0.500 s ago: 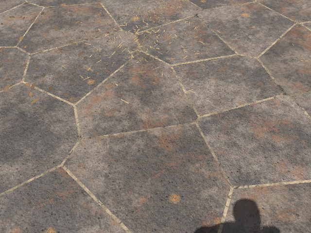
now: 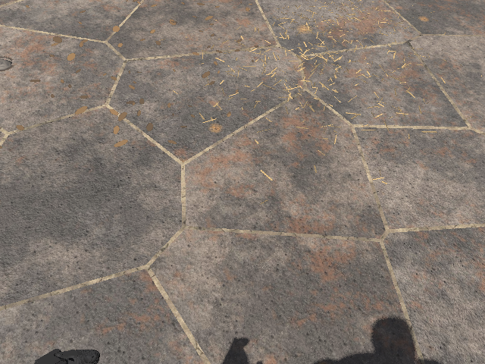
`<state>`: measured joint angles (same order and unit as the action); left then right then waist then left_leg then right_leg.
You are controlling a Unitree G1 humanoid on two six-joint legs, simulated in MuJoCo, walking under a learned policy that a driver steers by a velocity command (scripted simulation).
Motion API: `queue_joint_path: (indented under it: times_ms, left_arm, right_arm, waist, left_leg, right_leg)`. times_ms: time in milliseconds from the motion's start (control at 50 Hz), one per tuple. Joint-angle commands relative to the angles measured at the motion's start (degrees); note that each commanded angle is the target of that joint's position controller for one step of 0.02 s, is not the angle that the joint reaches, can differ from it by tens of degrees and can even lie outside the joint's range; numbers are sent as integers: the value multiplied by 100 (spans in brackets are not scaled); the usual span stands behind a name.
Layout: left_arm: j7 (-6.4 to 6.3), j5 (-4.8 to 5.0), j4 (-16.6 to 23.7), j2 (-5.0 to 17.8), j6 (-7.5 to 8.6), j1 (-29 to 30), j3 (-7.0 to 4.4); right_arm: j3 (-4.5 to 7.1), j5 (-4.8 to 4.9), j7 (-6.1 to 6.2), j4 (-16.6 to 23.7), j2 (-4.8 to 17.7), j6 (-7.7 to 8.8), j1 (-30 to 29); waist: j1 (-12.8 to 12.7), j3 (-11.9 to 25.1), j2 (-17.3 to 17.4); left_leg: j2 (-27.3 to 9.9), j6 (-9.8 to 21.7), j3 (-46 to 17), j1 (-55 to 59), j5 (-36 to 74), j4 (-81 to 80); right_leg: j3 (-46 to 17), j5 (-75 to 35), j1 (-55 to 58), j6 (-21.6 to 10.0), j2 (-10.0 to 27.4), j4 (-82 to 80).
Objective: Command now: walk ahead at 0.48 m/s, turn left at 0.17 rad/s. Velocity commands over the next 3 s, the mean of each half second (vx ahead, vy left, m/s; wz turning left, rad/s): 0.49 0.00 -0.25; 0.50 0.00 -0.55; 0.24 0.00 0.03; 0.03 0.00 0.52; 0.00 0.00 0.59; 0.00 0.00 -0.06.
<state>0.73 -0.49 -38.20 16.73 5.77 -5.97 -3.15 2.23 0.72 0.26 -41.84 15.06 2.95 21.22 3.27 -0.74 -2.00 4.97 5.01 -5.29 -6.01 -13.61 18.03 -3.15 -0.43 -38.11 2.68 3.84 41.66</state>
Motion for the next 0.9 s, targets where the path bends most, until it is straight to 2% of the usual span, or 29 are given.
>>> queue_joint_path:
  times_ms: [20,100,140,180,200,220,240,260,280,300,320,340,400,440,500,540,580,620,660,680,700,720,740,760,780,800,820,840,900]
  left_arm:
    - [100,94,423,191,94,743,22]
    - [217,152,567,314,123,1118,9]
    - [280,158,575,360,120,1013,-3]
    - [270,142,435,573,85,399,-114]
    - [236,129,235,758,61,-369,-225]
    - [190,103,88,1003,28,-1317,-301]
    - [188,114,34,1548,22,-1786,-433]
    - [183,223,-74,1039,-4,-1957,-329]
    - [125,198,14,851,-44,-1540,-261]
    - [97,130,106,797,-82,-1188,-235]
    - [91,93,154,713,-104,-965,-196]
    - [73,37,207,642,-96,-829,-161]
    - [17,92,210,672,-96,-716,-173]
    - [-48,114,135,844,-100,-846,-226]
    - [-122,178,-16,934,-172,-1152,-261]
    - [-148,213,-120,965,-222,-1411,-275]
    - [-166,248,-172,914,-273,-1538,-271]
    - [-187,228,-173,898,-318,-1532,-279]
    - [-178,193,-131,794,-362,-1418,-261]
    - [-147,150,-74,524,-347,-1418,-163]
    - [-129,174,38,128,-307,-1860,-41]
    - [-142,266,159,244,-270,-2191,0]
    - [-155,302,67,767,-291,-1899,-128]
    - [-155,249,145,893,-327,-1391,-175]
    - [-146,188,210,826,-341,-1154,-180]
    - [-125,163,244,736,-358,-1067,-199]
    - [-93,201,267,628,-388,-1110,-188]
    - [-74,217,266,516,-421,-1119,-170]
    - [-57,175,409,348,-464,-834,-126]
  right_arm:
    - [282,28,58,173,1029,118,79]
    - [290,4,36,-90,1060,87,317]
    - [311,-5,50,-157,1110,46,293]
    - [334,-42,78,-141,1221,-3,179]
    - [312,-62,97,-96,1211,-51,51]
    - [243,-148,131,41,1107,-52,2]
    - [61,-211,61,166,517,59,705]
    - [58,-137,-1,169,757,206,448]
    - [140,78,-77,388,1074,333,-263]
    - [111,78,-94,499,1043,418,-676]
    - [119,-44,-86,527,982,452,-828]
    - [146,-131,-70,530,966,433,-744]
    - [114,-204,-24,503,777,306,-545]
    - [57,-213,12,637,638,272,-948]
    - [-12,-187,-15,789,449,316,-1704]
    - [5,-103,-54,860,487,351,-2026]
    - [60,-50,-87,914,620,382,-2173]
    - [141,-24,-114,911,776,421,-2121]
    - [249,-16,-93,767,915,462,-1538]
    - [334,-93,-51,698,1112,489,-915]
    - [447,-213,0,635,1553,465,-194]
    - [487,-108,-60,424,1545,367,182]
    - [368,-62,-65,515,1069,339,-83]
    - [308,-75,-47,539,874,298,-331]
    - [262,-112,-47,519,766,280,-583]
    - [219,-143,-40,479,635,281,-736]
    - [217,-163,-35,434,628,297,-818]
    - [222,-138,-41,386,591,323,-847]
    - [295,-104,-44,205,757,374,-797]
  waist:
    - [181,-191,678]
    - [273,-396,594]
    - [163,-320,617]
    - [-184,218,757]
    - [-618,711,673]
    - [-1012,1393,396]
    - [-682,2133,-1051]
    - [-894,2278,-937]
    - [-932,1258,-585]
    - [-813,699,-7]
    - [-613,273,324]
    - [-402,171,237]
    - [-183,115,-86]
    - [-289,-20,-94]
    - [-596,-35,-131]
    - [-733,17,-177]
    - [-738,47,-239]
    - [-631,88,-360]
    - [-281,256,-455]
    - [31,792,-266]
    - [103,1679,836]
    - [22,2047,2181]
    - [114,1291,1368]
    - [148,666,895]
    - [42,273,647]
    - [-76,64,685]
    - [-180,-28,902]
    - [-206,-57,938]
    - [-219,-138,717]
  left_leg:
    - [-1336,710,-649,-336,1128,-768]
    - [-1730,645,-615,659,1588,-579]
    - [-1804,542,-443,1045,2543,-274]
    - [-1683,411,-169,1241,4829,570]
    - [-1468,274,108,1064,5617,1562]
    - [-1323,96,216,-51,4585,3007]
    - [-226,-459,421,-2480,489,5426]
    - [-48,-465,-212,-3444,-1626,5971]
    - [-423,-390,-326,-3933,-1205,6033]
    - [-656,-335,-209,-3838,-800,5685]
    - [-809,-370,-140,-3655,-571,5194]
    - [-952,-418,-137,-3296,-380,4831]
    - [-1002,-704,70,-2916,-222,4148]
    - [-940,-865,178,-2863,372,3363]
    - [-666,-941,228,-2280,1643,1988]
    - [-510,-954,179,-2016,1997,1565]
    - [-487,-895,6,-1984,1821,1205]
    - [-489,-757,-101,-1845,1359,993]
    - [-510,-493,33,-1009,1025,684]
    - [-961,-205,-268,117,871,713]
    - [-2214,454,-1906,2159,304,715]
    - [-2986,956,-3952,2764,-1184,151]
    - [-2808,772,-3636,2155,-1891,-60]
    - [-2567,570,-2754,1466,-1419,-115]
    - [-2312,506,-2093,829,-678,-257]
    - [-2106,460,-1603,426,-181,-415]
    - [-1991,455,-1245,106,109,-568]
    - [-1914,481,-938,-30,369,-687]
    - [-1949,607,-308,-26,1140,-893]
  right_leg:
    - [246,-930,435,-32,-145,-802]
    - [234,-533,-30,-421,-138,-1222]
    - [323,-48,90,-636,-237,-1305]
    - [620,457,1057,-880,-620,-1230]
    - [743,301,2110,-1067,-796,-1379]
    - [-180,107,3859,-1407,-137,-1191]
    - [-3116,944,6055,-2518,1346,-1386]
    - [-4425,2061,6373,-2555,1519,-2315]
    - [-3674,2389,5599,-2228,1370,-2514]
    - [-3063,2038,4687,-2045,1145,-2648]
    - [-2638,1486,3904,-1973,923,-2790]
    - [-2324,998,3403,-1924,722,-2921]
    - [-1755,156,2617,-1983,444,-3085]
    - [-1414,-99,2252,-1914,276,-3118]
    - [-1135,200,1934,-1596,-30,-2962]
    - [-1332,497,2042,-1515,30,-2835]
    - [-1677,751,2452,-1442,155,-2530]
    - [-2047,800,2847,-1344,307,-2157]
    - [-2121,594,2831,-1165,195,-1603]
    - [-1841,646,2515,-983,-95,-616]
    - [-1069,1897,1010,-601,-780,1229]
    - [-670,3510,-286,-446,-831,2558]
    - [-778,3088,-710,-379,-462,3120]
    - [-567,2620,-747,-337,-290,3217]
    - [-485,2254,-605,-299,-128,3028]
    - [-476,2008,-452,-295,29,2809]
    - [-401,1872,-232,-276,145,2698]
    - [-320,1791,-159,-252,185,2616]
    - [-275,1362,-384,-164,252,2099]
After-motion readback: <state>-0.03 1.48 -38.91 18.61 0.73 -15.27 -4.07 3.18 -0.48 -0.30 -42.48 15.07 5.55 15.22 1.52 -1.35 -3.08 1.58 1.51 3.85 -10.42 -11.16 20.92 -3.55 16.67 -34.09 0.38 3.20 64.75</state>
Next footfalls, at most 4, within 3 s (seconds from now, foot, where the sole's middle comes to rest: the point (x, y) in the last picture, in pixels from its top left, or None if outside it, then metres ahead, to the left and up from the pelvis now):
0.22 right None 0.31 -0.13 -0.78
0.68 left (213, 318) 0.61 0.04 -0.78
1.18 right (332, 274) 0.74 -0.33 -0.78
1.64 left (254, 250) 0.83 -0.10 -0.78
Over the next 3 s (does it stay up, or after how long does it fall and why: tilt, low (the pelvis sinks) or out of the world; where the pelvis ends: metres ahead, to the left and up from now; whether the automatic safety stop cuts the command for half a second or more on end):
stays up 0.75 -0.16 -0.01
